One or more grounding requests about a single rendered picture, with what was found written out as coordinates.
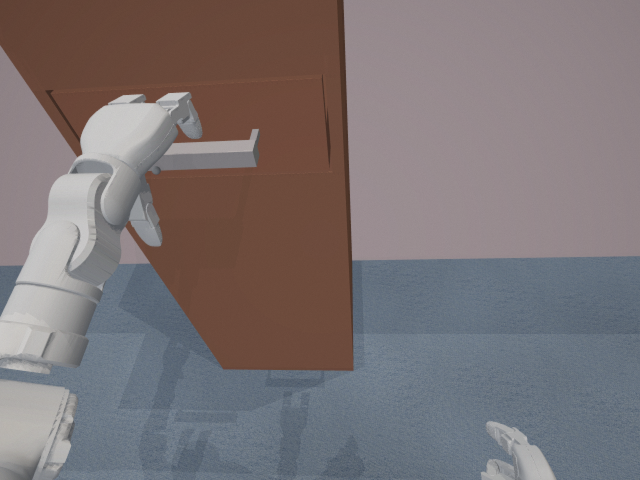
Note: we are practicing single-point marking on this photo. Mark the cabinet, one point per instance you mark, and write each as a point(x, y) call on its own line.
point(260, 263)

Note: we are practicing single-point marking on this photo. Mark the handle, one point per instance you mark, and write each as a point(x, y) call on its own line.
point(211, 155)

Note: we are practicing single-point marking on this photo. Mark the left robot upper arm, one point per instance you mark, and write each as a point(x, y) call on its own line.
point(36, 426)

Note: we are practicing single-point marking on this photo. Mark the drawer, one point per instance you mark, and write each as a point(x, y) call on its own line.
point(290, 112)

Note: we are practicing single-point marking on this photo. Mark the right robot hand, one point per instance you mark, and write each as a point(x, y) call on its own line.
point(528, 460)

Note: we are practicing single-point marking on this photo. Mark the left robot forearm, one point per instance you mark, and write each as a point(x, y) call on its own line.
point(78, 248)

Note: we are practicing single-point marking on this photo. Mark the left robot hand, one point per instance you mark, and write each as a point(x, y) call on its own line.
point(139, 134)

